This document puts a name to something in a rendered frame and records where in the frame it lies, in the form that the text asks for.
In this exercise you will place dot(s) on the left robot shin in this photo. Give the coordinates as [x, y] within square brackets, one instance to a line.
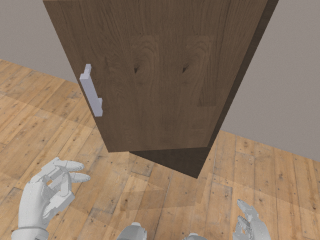
[136, 224]

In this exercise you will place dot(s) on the left robot thigh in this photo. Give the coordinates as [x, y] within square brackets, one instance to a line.
[133, 232]

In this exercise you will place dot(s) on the robot right hand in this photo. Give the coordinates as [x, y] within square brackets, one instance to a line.
[255, 230]

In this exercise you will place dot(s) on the robot left hand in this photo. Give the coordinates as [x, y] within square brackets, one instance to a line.
[34, 210]

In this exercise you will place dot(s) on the handle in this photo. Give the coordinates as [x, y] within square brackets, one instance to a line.
[89, 89]

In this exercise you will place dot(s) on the cupboard door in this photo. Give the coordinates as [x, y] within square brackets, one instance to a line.
[163, 68]

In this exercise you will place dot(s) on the left robot forearm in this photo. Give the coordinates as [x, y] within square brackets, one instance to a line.
[30, 233]

